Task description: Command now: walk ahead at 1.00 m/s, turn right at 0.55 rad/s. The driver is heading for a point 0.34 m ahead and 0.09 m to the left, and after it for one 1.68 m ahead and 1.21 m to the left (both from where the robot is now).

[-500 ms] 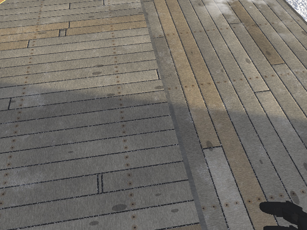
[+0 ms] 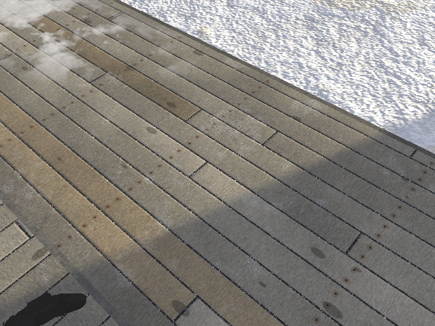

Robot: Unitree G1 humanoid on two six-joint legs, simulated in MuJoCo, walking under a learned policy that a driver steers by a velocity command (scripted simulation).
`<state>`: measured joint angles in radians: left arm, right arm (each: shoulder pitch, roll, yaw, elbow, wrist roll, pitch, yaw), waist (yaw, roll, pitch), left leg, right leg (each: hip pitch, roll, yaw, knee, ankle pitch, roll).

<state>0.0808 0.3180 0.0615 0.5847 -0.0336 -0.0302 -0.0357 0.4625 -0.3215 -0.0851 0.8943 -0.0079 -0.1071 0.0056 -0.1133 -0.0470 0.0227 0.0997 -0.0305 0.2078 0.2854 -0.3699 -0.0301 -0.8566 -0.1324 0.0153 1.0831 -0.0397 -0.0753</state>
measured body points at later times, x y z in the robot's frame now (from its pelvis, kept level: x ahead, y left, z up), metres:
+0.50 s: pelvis +0.44 -0.02 +0.00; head +0.44 +0.00 +0.45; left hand +0.39 +0.25 -0.14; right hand +0.66 -0.24 -0.09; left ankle +0.62 +0.17 -0.64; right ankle +0.32 -0.12 -0.73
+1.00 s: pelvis +0.87 +0.13 +0.01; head +0.87 +0.16 +0.46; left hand +0.97 +0.47 -0.02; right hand +1.05 -0.08 -0.10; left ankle +0.72 +0.12 -0.73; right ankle +1.16 +0.10 -0.68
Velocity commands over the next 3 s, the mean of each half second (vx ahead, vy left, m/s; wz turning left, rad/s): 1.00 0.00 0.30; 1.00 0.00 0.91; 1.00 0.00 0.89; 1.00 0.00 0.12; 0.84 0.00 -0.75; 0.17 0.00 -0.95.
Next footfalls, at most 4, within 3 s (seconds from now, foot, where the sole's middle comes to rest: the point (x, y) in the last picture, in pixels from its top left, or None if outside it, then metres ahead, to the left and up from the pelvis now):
0.14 right None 0.36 -0.12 -0.76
0.64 left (169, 254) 0.76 0.13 -0.76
1.08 right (155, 159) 1.19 0.17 -0.76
1.56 left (32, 171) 1.20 0.67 -0.76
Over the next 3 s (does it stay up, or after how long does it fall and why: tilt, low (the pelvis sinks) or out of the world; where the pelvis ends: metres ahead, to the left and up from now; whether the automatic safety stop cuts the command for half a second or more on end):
stays up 1.64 1.35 0.00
